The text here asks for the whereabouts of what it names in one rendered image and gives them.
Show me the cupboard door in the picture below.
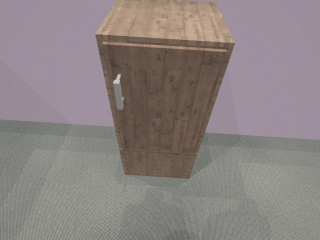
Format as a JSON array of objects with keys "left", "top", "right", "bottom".
[{"left": 102, "top": 41, "right": 227, "bottom": 154}]

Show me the handle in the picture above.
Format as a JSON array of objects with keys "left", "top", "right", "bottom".
[{"left": 113, "top": 74, "right": 124, "bottom": 110}]

